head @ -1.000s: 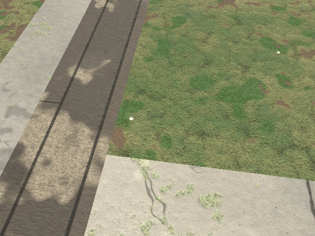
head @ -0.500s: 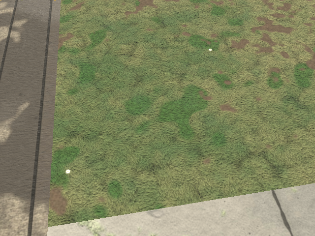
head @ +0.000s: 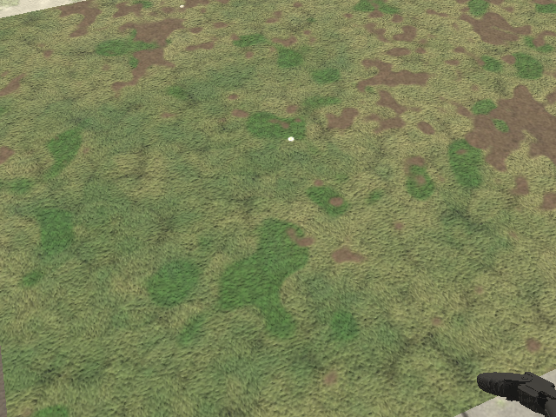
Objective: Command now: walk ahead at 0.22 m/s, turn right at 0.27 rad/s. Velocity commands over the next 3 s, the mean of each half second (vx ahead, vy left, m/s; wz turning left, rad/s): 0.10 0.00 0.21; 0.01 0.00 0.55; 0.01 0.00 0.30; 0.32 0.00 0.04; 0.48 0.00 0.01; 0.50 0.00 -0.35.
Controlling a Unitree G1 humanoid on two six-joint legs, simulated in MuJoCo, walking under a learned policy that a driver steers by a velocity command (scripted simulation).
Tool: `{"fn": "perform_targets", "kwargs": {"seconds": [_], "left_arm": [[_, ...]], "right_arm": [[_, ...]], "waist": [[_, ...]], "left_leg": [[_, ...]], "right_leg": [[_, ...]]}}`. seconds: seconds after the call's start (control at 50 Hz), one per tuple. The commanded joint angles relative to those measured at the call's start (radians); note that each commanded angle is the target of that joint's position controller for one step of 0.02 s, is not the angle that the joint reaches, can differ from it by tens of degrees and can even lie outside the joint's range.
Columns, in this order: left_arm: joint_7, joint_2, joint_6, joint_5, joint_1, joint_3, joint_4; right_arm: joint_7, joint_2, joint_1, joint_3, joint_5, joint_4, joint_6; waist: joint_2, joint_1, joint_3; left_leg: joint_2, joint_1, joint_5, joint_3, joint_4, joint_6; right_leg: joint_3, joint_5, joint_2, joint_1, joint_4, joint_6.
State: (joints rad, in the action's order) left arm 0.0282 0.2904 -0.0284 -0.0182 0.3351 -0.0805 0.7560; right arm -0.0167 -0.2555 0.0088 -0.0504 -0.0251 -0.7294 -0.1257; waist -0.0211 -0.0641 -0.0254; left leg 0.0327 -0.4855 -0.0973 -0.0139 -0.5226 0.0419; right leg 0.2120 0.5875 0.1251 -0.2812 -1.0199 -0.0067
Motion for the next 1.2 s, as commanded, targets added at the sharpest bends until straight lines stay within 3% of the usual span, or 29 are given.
{"fn": "perform_targets", "kwargs": {"seconds": [0.02, 0.06, 0.12, 0.16, 0.2, 0.26, 0.28, 0.3, 0.32, 0.34, 0.36, 0.4, 0.5, 0.56, 0.62, 0.64, 0.66, 0.68, 0.7, 0.74, 0.76, 0.9, 0.98, 1.1, 1.12, 1.14, 1.16, 1.18, 1.2], "left_arm": [[0.003, 0.134, 0.002, -0.002, 0.057, -0.014, -0.059], [0.005, 0.087, 0.021, 0.023, -0.020, -0.007, -0.083], [0.009, 0.005, 0.018, 0.028, -0.023, 0.020, -0.089], [0.014, 0.034, 0.021, 0.019, -0.027, 0.014, -0.084], [0.017, 0.061, 0.034, 0.016, -0.060, 0.006, -0.091], [0.013, 0.059, 0.039, 0.026, -0.103, 0.000, -0.107], [0.014, 0.079, 0.035, 0.031, -0.100, -0.007, -0.117], [0.022, 0.128, 0.033, 0.045, -0.064, -0.018, -0.127], [0.022, 0.191, 0.037, 0.059, -0.065, -0.037, -0.117], [0.018, 0.175, 0.030, 0.069, -0.086, -0.037, -0.127], [0.021, 0.129, 0.018, 0.065, -0.122, -0.023, -0.142], [0.021, 0.091, 0.005, 0.034, -0.225, -0.012, -0.159], [0.024, 0.121, 0.024, 0.029, -0.206, -0.028, -0.135], [0.021, 0.162, 0.031, 0.017, -0.179, -0.044, -0.121], [0.016, 0.158, 0.027, -0.009, -0.191, -0.045, -0.107], [0.010, 0.126, 0.023, -0.001, -0.132, -0.038, -0.081], [0.002, 0.057, 0.020, 0.049, -0.119, -0.017, -0.111], [0.009, 0.064, 0.015, 0.049, -0.221, -0.014, -0.159], [0.015, 0.111, 0.016, 0.029, -0.265, -0.026, -0.161], [0.032, 0.118, 0.027, 0.026, -0.241, -0.035, -0.131], [0.038, 0.127, 0.033, 0.031, -0.225, -0.040, -0.125], [0.023, 0.077, 0.022, 0.023, -0.225, -0.023, -0.122], [0.009, 0.084, 0.010, 0.017, -0.239, -0.022, -0.125], [-0.018, 0.091, -0.016, 0.008, -0.176, -0.027, -0.111], [-0.022, 0.090, -0.019, 0.013, -0.151, -0.028, -0.101], [-0.020, 0.126, -0.018, 0.027, -0.143, -0.035, -0.105], [-0.015, 0.201, -0.009, 0.048, -0.188, -0.045, -0.126], [-0.018, 0.182, -0.009, 0.071, -0.175, -0.042, -0.123], [-0.017, 0.153, -0.012, 0.057, -0.195, -0.033, -0.134]], "right_arm": [[0.002, -0.097, 0.169, -0.025, 0.013, 0.026, 0.028], [-0.006, -0.053, 0.094, 0.004, 0.009, 0.015, 0.043], [-0.005, -0.131, 0.074, -0.021, 0.009, 0.001, 0.060], [0.002, -0.181, 0.098, -0.040, 0.022, -0.001, 0.073], [0.008, -0.201, 0.097, -0.048, 0.036, 0.008, 0.089], [0.021, -0.181, 0.082, -0.045, 0.051, 0.018, 0.116], [0.025, -0.160, 0.101, -0.039, 0.051, 0.015, 0.119], [0.025, -0.121, 0.114, -0.027, 0.042, 0.023, 0.117], [0.026, -0.081, 0.132, -0.020, 0.045, 0.048, 0.113], [0.028, -0.125, 0.132, -0.032, 0.041, 0.051, 0.108], [0.027, -0.174, 0.157, -0.055, 0.043, 0.038, 0.114], [0.036, -0.168, 0.230, -0.067, 0.042, 0.000, 0.144], [0.013, -0.084, 0.146, -0.034, 0.048, 0.072, 0.162], [-0.010, -0.114, 0.132, -0.040, 0.048, 0.110, 0.163], [-0.017, -0.128, 0.217, -0.055, 0.042, 0.094, 0.167], [-0.005, -0.162, 0.250, -0.068, 0.036, 0.089, 0.167], [0.015, -0.299, 0.274, -0.100, 0.028, 0.111, 0.164], [0.007, -0.326, 0.279, -0.096, -0.003, 0.137, 0.147], [-0.001, -0.286, 0.281, -0.085, -0.013, 0.135, 0.128], [0.011, -0.226, 0.185, -0.069, 0.022, 0.139, 0.119], [0.019, -0.206, 0.150, -0.060, 0.037, 0.146, 0.125], [0.050, -0.213, 0.166, -0.063, 0.034, 0.157, 0.144], [0.047, -0.227, 0.154, -0.071, 0.032, 0.169, 0.154], [0.039, -0.215, 0.116, -0.068, 0.045, 0.183, 0.168], [0.043, -0.201, 0.115, -0.062, 0.051, 0.183, 0.171], [0.045, -0.167, 0.150, -0.052, 0.045, 0.179, 0.170], [0.042, -0.123, 0.204, -0.038, 0.032, 0.183, 0.163], [0.044, -0.186, 0.165, -0.058, 0.030, 0.194, 0.151], [0.044, -0.245, 0.179, -0.080, 0.027, 0.176, 0.147]], "waist": [[0.116, 0.102, 0.260], [0.092, 0.050, 0.137], [0.169, 0.029, 0.145], [0.176, 0.035, 0.200], [0.169, 0.041, 0.191], [0.164, 0.028, 0.112], [0.144, 0.022, 0.099], [0.061, 0.017, 0.120], [-0.166, 0.052, 0.100], [-0.254, 0.032, 0.095], [-0.187, 0.045, 0.092], [-0.111, 0.093, 0.078], [-0.140, 0.049, 0.095], [-0.170, 0.033, 0.124], [-0.146, 0.084, 0.124], [-0.061, 0.085, 0.126], [0.257, 0.057, 0.139], [0.318, 0.114, 0.166], [0.198, 0.143, 0.174], [0.112, 0.087, 0.122], [0.127, 0.069, 0.113], [0.151, 0.075, 0.132], [0.174, 0.086, 0.109], [0.184, 0.059, 0.136], [0.172, 0.042, 0.139], [0.109, 0.055, 0.156], [-0.137, 0.120, 0.137], [-0.246, 0.082, 0.104], [-0.163, 0.080, 0.091]], "left_leg": [[-0.381, 0.594, 0.401, -0.433, 0.099, 0.250], [-0.269, 0.341, 0.445, -0.291, 0.149, 0.199], [-0.192, 0.217, 0.628, -0.191, 0.169, 0.187], [-0.217, 0.255, 0.546, -0.230, 0.168, 0.201], [-0.223, 0.232, 0.297, -0.274, 0.189, 0.189], [-0.179, 0.114, -0.076, -0.318, 0.197, 0.134], [-0.153, 0.064, -0.154, -0.320, 0.167, 0.100], [-0.110, -0.020, -0.254, -0.286, 0.062, 0.052], [0.025, -0.120, -0.387, -0.094, -0.114, -0.002], [0.022, -0.134, -0.495, -0.027, -0.357, -0.042], [-0.005, -0.149, -0.490, -0.060, -0.520, -0.063], [-0.027, -0.164, -0.405, -0.062, -0.629, -0.099], [-0.059, -0.062, -0.292, 0.026, -0.400, -0.128], [-0.049, 0.040, -0.278, 0.068, -0.249, -0.099], [-0.004, 0.209, -0.098, 0.112, 0.007, -0.034], [-0.018, 0.330, 0.052, 0.046, 0.093, 0.001], [-0.293, 0.506, 0.456, -0.325, 0.115, 0.109], [-0.446, 0.466, 0.594, -0.527, 0.145, 0.316], [-0.403, 0.447, 0.482, -0.473, 0.165, 0.321], [-0.292, 0.403, 0.318, -0.347, 0.154, 0.210], [-0.266, 0.367, 0.295, -0.321, 0.160, 0.189], [-0.209, 0.354, 0.120, -0.350, 0.172, 0.182], [-0.195, 0.287, 0.002, -0.424, 0.176, 0.186], [-0.165, 0.304, 0.116, -0.502, 0.103, 0.154], [-0.137, 0.273, 0.095, -0.481, 0.075, 0.122], [-0.092, 0.198, -0.041, -0.434, 0.010, 0.070], [0.050, 0.060, -0.332, -0.263, -0.161, 0.005], [0.098, -0.030, -0.555, -0.165, -0.365, -0.047], [0.062, -0.045, -0.530, -0.179, -0.534, -0.077]], "right_leg": [[-0.032, -0.009, -0.092, -0.408, -0.351, 0.063], [-0.078, -0.070, -0.160, -0.290, -0.144, 0.065], [-0.174, -0.127, -0.129, -0.079, 0.201, 0.079], [-0.171, -0.238, -0.110, -0.024, 0.286, 0.077], [-0.166, -0.294, -0.100, 0.005, 0.348, 0.058], [-0.176, -0.390, -0.090, 0.094, 0.517, 0.010], [-0.149, -0.399, -0.131, 0.148, 0.572, -0.017], [-0.040, -0.406, -0.271, 0.233, 0.613, -0.070], [0.113, -0.441, -0.421, 0.198, 0.695, -0.174], [0.227, -0.541, -0.534, 0.147, 0.750, -0.266], [0.188, -0.629, -0.521, 0.141, 0.734, -0.275], [0.029, -0.735, -0.435, 0.143, 0.689, -0.205], [-0.146, -0.782, -0.385, 0.146, 0.662, -0.190], [-0.148, -0.781, -0.426, 0.159, 0.634, -0.194], [-0.196, -0.675, -0.409, 0.102, 0.527, -0.124], [-0.260, -0.545, -0.366, 0.011, 0.414, -0.052], [-0.366, -0.122, -0.244, -0.260, 0.089, 0.062], [-0.226, 0.132, -0.128, -0.414, -0.123, 0.091], [-0.150, 0.086, -0.147, -0.427, -0.217, 0.078], [-0.128, -0.079, -0.173, -0.437, -0.185, 0.063], [-0.125, -0.131, -0.175, -0.410, -0.160, 0.068], [-0.120, -0.258, -0.122, -0.322, 0.090, 0.095], [-0.112, -0.237, -0.098, -0.227, 0.230, 0.089], [-0.130, -0.300, -0.083, -0.046, 0.512, 0.047], [-0.140, -0.414, -0.098, 0.041, 0.631, 0.031], [-0.062, -0.501, -0.204, 0.147, 0.665, -0.008], [0.140, -0.688, -0.388, 0.201, 0.689, -0.115], [0.295, -0.764, -0.510, 0.133, 0.724, -0.272], [0.265, -0.733, -0.507, 0.114, 0.718, -0.296]]}}
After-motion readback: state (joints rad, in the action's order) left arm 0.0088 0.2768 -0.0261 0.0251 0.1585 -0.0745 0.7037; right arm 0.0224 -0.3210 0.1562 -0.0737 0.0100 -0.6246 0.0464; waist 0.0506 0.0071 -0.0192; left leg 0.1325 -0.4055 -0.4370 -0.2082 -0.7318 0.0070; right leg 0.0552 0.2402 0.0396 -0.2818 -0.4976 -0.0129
